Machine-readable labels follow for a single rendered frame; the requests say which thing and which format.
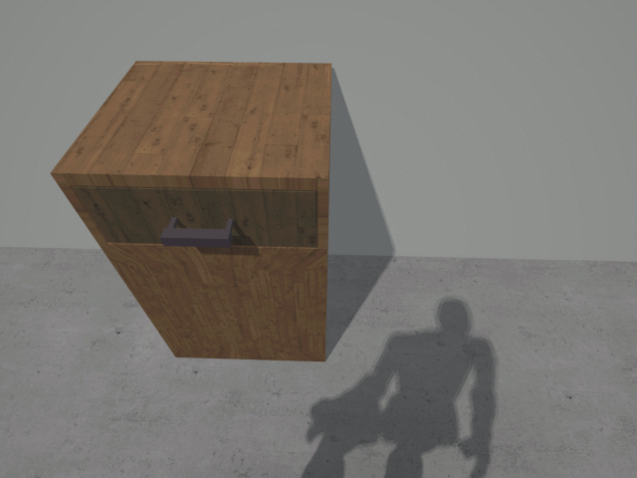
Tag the cabinet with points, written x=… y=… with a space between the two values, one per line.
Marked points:
x=235 y=125

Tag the handle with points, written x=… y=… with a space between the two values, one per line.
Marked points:
x=190 y=237

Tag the drawer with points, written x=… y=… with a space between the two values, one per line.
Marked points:
x=262 y=217

